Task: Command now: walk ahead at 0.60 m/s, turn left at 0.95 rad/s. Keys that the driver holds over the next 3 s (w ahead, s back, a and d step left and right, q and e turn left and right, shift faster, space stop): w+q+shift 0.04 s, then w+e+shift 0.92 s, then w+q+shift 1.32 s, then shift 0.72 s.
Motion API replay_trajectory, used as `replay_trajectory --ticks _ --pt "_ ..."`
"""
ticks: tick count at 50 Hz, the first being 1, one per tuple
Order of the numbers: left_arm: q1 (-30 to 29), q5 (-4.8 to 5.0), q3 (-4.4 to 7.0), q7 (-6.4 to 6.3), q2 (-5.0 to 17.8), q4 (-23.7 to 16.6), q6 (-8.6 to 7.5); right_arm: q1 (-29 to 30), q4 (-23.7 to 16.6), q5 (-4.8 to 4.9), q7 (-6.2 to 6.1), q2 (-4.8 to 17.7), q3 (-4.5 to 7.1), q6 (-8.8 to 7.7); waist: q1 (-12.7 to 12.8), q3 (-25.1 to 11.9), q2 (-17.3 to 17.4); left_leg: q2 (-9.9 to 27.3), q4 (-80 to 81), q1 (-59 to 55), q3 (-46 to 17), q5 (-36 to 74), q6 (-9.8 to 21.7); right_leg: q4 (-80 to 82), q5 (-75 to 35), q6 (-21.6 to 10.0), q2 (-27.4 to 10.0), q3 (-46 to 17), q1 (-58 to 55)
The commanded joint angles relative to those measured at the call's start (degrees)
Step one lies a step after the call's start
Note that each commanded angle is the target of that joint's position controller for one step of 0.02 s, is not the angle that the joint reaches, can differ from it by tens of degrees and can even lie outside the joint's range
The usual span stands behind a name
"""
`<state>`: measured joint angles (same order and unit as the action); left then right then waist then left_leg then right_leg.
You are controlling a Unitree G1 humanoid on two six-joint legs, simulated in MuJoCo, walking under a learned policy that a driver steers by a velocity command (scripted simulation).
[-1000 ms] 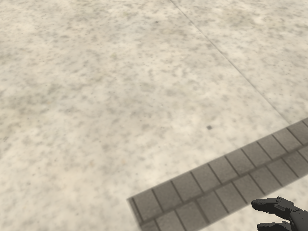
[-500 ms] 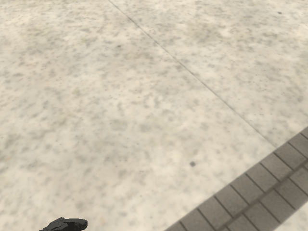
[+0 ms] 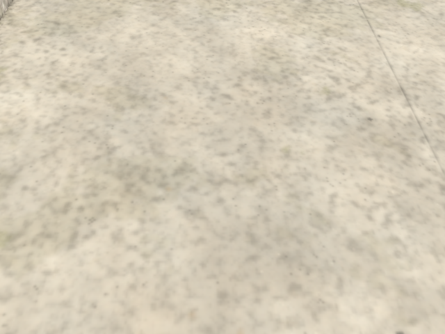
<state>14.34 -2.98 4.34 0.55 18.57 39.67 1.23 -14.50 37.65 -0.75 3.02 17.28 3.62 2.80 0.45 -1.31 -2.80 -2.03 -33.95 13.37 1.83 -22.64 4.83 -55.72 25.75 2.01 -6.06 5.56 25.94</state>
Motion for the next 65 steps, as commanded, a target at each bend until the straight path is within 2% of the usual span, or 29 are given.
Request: replay_trajectory --ticks 1,5,14,17,19,20,21,22,25,27,29,32,37,40,41,42,43,44,45,47,50,53,56,59,61,62,63,64,65 --pt "-11.6 -0.04 0.28 1.74 5.2 -8.8 -3.77 -5.5 -1.5 -0.30 -2.54 11.6 2.84 -1.51 -3.7 7.8 10.5 15.9 26.4 -13.3 -31.3 -17.0 10.4 -6.1 -10.2 1.3 0.7 -7.3 29.5" --pt "-7.0 -0.25 -0.05 2.44 4.2 -4.1 -2.66 -7.2 1.1 0.44 -2.06 6.9 0.94 -5.23 -2.2 5.4 8.5 10.1 28.0 -13.3 -19.6 0.3 8.4 -2.0 -19.1 1.3 1.0 -3.9 23.1" --pt "-19.0 1.64 -1.89 4.27 1.6 -7.2 -2.87 -13.6 7.4 -0.94 -2.87 7.6 0.24 -8.45 -5.1 12.5 7.0 14.3 34.8 -20.1 -4.8 25.2 4.4 14.8 -24.5 -7.1 4.3 -1.3 21.4" --pt "-13.2 1.87 -2.11 3.39 1.9 -5.7 -2.73 -12.3 8.6 -1.82 -3.93 8.8 0.02 -8.53 -1.1 5.3 9.0 14.4 23.4 -22.3 2.4 74.0 0.9 16.1 -19.0 -11.1 10.7 5.0 6.0" --pt "4.5 2.18 -0.79 2.52 5.1 -0.5 -2.81 -10.4 8.6 -3.31 -4.94 11.3 0.76 -7.25 7.2 -4.8 12.0 15.2 -0.5 -22.5 4.3 92.9 -0.5 14.3 -11.2 -13.3 15.2 5.3 -9.9" --pt "16.5 1.68 0.50 1.82 7.6 3.1 -3.13 -7.4 7.6 -2.70 -5.14 12.5 1.03 -6.92 13.8 -9.0 9.1 13.7 -19.5 -12.3 5.5 86.3 -1.0 18.9 -9.6 -15.1 14.2 1.3 -25.5" --pt "21.1 1.01 2.92 0.75 14.2 4.6 -2.69 -7.8 4.9 -1.02 -4.13 6.8 -0.53 -7.84 12.7 -12.5 -3.6 5.2 -45.3 10.1 4.4 47.8 -3.1 23.2 10.0 -22.0 1.8 -22.4 -41.5" --pt "15.4 2.10 2.87 0.94 14.4 4.0 -2.51 -5.8 2.3 -1.43 -2.70 3.9 -1.47 -9.49 7.0 -12.8 -11.4 -5.3 -57.0 28.0 -3.5 0.2 -3.8 37.1 16.2 -27.7 -7.5 -55.3 -44.9" --pt "10.6 2.61 2.16 0.41 8.5 4.6 -3.28 2.0 -0.8 -2.10 -2.35 5.7 -2.61 -11.16 3.0 0.0 6.1 4.3 -47.0 29.8 -9.5 7.4 -2.4 43.0 2.8 -22.9 -4.7 -44.0 -26.8" --pt "7.2 2.38 0.84 0.04 5.8 4.7 -4.12 0.8 -1.4 -3.77 -2.28 4.5 -3.30 -8.77 -2.1 4.5 4.9 6.6 -40.6 25.4 -8.4 4.9 -4.3 44.8 -2.3 -21.5 0.3 -35.5 -14.3" --pt "6.9 3.01 0.77 0.27 6.2 4.5 -5.38 3.6 -2.9 -4.20 -2.24 3.7 -3.85 -6.70 -2.8 7.6 4.1 8.1 -33.8 24.7 -5.7 4.3 -6.1 47.3 -4.7 -21.8 3.1 -30.9 -6.2" --pt "7.1 3.07 1.36 0.09 7.3 3.9 -6.10 14.9 -7.5 -2.63 -1.17 2.4 -4.86 -6.71 0.0 10.8 3.1 7.6 -15.3 19.0 -1.9 18.6 -8.5 50.8 -12.9 -19.5 6.9 -27.0 1.5" --pt "11.8 3.94 2.59 0.09 9.5 5.4 -6.10 20.0 -8.8 -1.17 -1.30 2.9 -4.61 -7.17 4.6 5.3 0.5 3.2 1.1 11.0 -1.5 29.9 -6.9 45.0 -38.1 -14.7 5.4 -27.9 -12.7" --pt "10.3 2.95 3.32 -0.59 12.9 5.2 -5.91 8.9 -5.9 -0.84 -2.92 8.2 -2.25 -7.70 -1.2 -4.3 0.5 -0.4 4.8 -3.7 -2.6 17.8 -5.5 26.6 -58.0 -10.9 5.3 -28.3 -21.0" --pt "7.0 2.57 3.48 -0.25 13.9 4.6 -6.19 -2.2 -3.3 -0.55 -3.95 10.4 -1.04 -7.98 -8.0 -9.8 0.6 1.8 4.6 -16.4 -3.4 14.8 -4.8 13.4 -55.5 -9.9 6.9 -27.5 -16.5" --pt "5.4 2.29 2.00 -0.15 8.4 3.3 -7.04 -15.3 -1.3 -1.87 -5.48 14.5 0.79 -8.14 -12.8 -17.3 5.1 12.3 3.0 -30.8 -12.7 -3.5 -3.0 -4.7 -40.3 -9.9 9.2 -23.8 -7.9" --pt "11.8 5.37 -0.54 -0.18 -1.2 0.5 -6.90 -14.3 -1.2 -4.59 -5.29 18.2 1.65 -8.11 -6.5 -24.5 23.7 30.5 12.5 -43.7 -43.9 -19.3 2.3 -22.0 4.8 -8.2 15.5 -16.5 11.1" --pt "9.1 4.14 -0.84 -0.60 3.5 0.3 -6.04 -9.5 -1.4 -3.30 -4.70 15.8 2.21 -7.48 -5.8 -21.8 22.2 29.2 17.7 -38.2 -52.3 -26.3 3.5 -26.5 -1.3 -9.4 10.4 -13.4 17.2" --pt "3.1 2.74 -0.14 -0.36 6.6 0.8 -5.31 -4.6 -1.9 -2.73 -4.45 9.7 0.96 -7.29 -6.3 -12.5 13.9 25.5 17.7 -29.7 -40.5 -22.1 2.3 -24.7 -7.5 -9.3 7.1 -11.9 18.6" --pt "-2.2 1.35 -0.12 1.31 5.6 0.1 -4.16 -4.4 0.6 -2.92 -4.17 5.9 0.00 -7.30 -5.2 -3.7 6.1 21.2 18.0 -18.5 -24.4 -1.7 0.9 -21.2 -10.3 -8.6 3.7 -10.7 17.2" --pt "-4.7 0.45 -1.97 3.05 -0.2 -2.9 -2.66 -8.9 6.1 -1.57 -2.92 1.8 -1.28 -9.12 -2.2 1.2 8.5 18.2 20.6 -10.8 -15.3 11.1 1.0 -18.7 -9.5 -8.3 2.2 -11.9 17.4" --pt "-10.2 0.06 -3.08 3.64 0.0 -6.5 -2.84 -8.1 7.9 -0.85 -2.36 4.0 -0.95 -10.42 0.5 6.0 8.2 17.1 26.4 -6.1 -9.6 16.1 3.0 -8.7 -13.7 -7.4 3.7 -13.7 20.2" --pt "-16.9 0.21 -4.30 4.98 1.1 -8.6 -3.80 -7.7 9.2 0.26 -2.11 6.1 -0.53 -10.14 1.2 9.3 5.7 12.9 34.5 2.1 -3.1 21.8 3.1 12.2 -24.5 -7.0 3.7 -3.4 6.6" --pt "-17.4 0.46 -4.24 4.24 2.3 -7.6 -4.40 -10.9 11.2 0.32 -1.69 11.2 0.45 -9.93 1.5 7.5 5.1 14.4 31.0 -3.6 -2.0 47.0 3.9 17.3 -23.3 -7.7 6.4 -1.4 -4.3" --pt "-4.5 -0.22 -2.62 2.25 5.4 -3.7 -4.94 -11.9 12.6 0.19 -2.30 14.3 1.06 -9.30 8.2 -1.9 7.5 14.1 10.6 -7.3 -0.9 65.7 2.5 19.8 -16.3 -8.5 10.0 -1.8 -19.9" --pt "6.1 -0.79 -1.31 1.07 7.9 -0.4 -5.13 -11.2 12.4 0.42 -2.51 14.1 0.92 -8.98 13.6 -7.2 7.5 11.4 -5.5 0.3 -0.5 56.8 1.6 21.7 -15.5 -8.4 7.3 -4.5 -34.0" --pt "13.6 -2.02 0.25 -0.40 13.4 1.2 -5.46 -12.9 10.9 -0.27 -2.31 7.1 -0.48 -8.84 13.2 -14.8 -1.7 6.1 -27.8 11.9 -0.9 21.3 1.6 23.2 3.6 -8.2 -7.6 -20.6 -46.3" --pt "13.3 -2.10 0.99 -0.84 16.6 0.0 -5.46 -18.3 8.2 2.20 -2.28 0.7 -1.56 -8.72 7.6 -24.6 -12.8 0.7 -46.3 24.0 -6.1 -4.3 1.4 34.7 16.2 -11.1 -21.4 -48.9 -52.3" --pt "9.2 -0.66 0.92 -0.85 13.1 0.2 -5.04 -12.5 7.7 1.82 -2.55 5.6 -0.50 -8.14 7.7 -17.6 -6.0 3.1 -49.0 30.0 -7.0 1.8 1.9 40.4 18.0 -11.7 -19.0 -48.5 -45.0"
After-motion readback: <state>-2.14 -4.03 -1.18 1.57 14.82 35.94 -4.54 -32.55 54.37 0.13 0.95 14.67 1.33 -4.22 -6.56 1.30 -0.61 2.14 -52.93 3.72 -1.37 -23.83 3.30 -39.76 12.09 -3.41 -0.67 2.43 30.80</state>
